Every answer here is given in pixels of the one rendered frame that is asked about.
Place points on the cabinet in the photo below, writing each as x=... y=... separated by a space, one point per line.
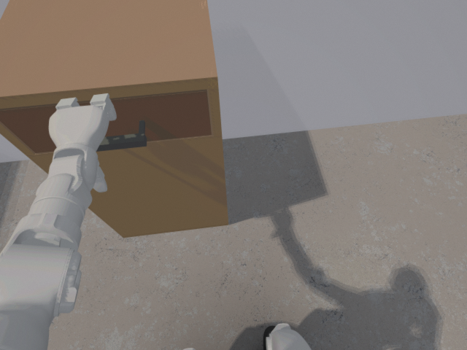
x=56 y=49

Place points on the robot right shin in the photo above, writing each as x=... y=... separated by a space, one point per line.
x=281 y=327

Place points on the left robot upper arm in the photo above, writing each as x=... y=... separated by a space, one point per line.
x=37 y=283

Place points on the drawer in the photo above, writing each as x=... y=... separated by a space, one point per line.
x=166 y=115

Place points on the robot right thigh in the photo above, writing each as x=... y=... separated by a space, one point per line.
x=286 y=340

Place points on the left robot forearm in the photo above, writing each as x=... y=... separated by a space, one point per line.
x=56 y=215

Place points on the handle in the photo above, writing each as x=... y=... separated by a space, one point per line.
x=125 y=141

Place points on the left robot hand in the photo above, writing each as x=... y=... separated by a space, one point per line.
x=87 y=125

